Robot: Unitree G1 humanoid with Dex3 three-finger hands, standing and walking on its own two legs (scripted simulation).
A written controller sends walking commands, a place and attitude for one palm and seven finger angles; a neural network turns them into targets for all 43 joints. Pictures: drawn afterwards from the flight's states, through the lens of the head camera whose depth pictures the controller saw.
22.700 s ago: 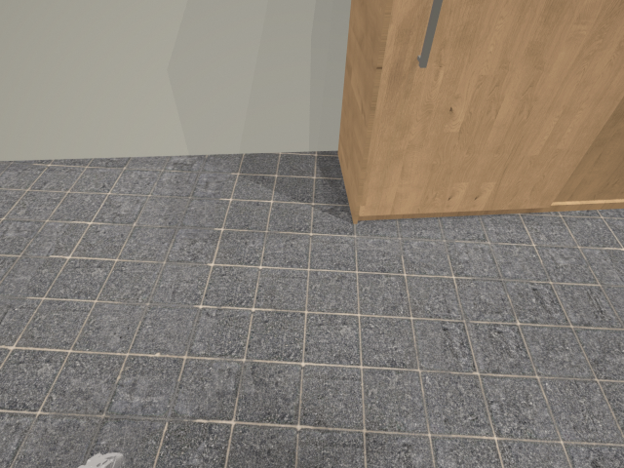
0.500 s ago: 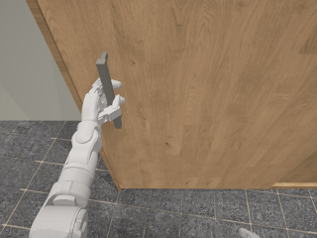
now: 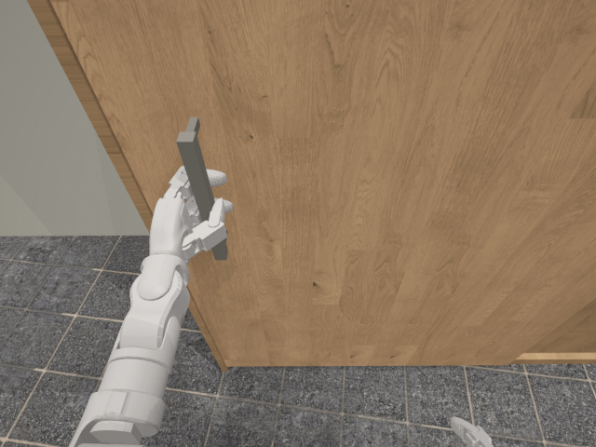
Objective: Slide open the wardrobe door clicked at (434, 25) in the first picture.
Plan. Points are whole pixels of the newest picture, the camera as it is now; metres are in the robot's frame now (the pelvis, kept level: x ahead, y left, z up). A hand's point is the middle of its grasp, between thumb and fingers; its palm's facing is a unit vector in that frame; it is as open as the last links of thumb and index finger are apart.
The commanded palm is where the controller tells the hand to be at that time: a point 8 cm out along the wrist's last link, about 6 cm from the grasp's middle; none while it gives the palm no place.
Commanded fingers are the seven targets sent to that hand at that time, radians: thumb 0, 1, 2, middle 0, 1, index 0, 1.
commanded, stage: tug the door sideways, standing still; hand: left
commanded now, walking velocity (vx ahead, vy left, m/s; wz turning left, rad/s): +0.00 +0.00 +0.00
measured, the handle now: (209, 197) +0.43 +0.14 +0.10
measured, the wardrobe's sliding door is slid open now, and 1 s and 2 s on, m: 0.00 0.06 0.31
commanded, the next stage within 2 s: step sideways, sliding the door along in 0.46 s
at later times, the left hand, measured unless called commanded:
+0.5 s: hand (235, 225) +0.38 +0.10 +0.10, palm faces +0.05 -1.00 -0.02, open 5.7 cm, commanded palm +0.35 +0.09 +0.11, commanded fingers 0.00 0.90 0.90 -0.45 -1.40 -0.45 -1.40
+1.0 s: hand (263, 223) +0.38 +0.06 +0.10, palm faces +0.04 -0.99 -0.14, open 5.8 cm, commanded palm +0.36 +0.09 +0.11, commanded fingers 0.00 0.90 0.90 -0.45 -1.40 -0.45 -1.40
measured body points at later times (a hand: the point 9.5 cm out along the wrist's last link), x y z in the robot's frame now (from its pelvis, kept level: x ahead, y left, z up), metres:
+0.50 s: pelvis -0.02 +0.00 -0.01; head +0.01 -0.01 +0.44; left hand +0.37 +0.15 +0.11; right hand +0.11 -0.22 -0.13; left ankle -0.07 +0.10 -0.73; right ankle -0.02 -0.11 -0.73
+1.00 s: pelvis -0.02 -0.06 -0.01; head +0.03 -0.07 +0.43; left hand +0.37 +0.11 +0.11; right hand +0.13 -0.27 -0.14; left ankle -0.08 +0.07 -0.68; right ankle -0.01 -0.12 -0.73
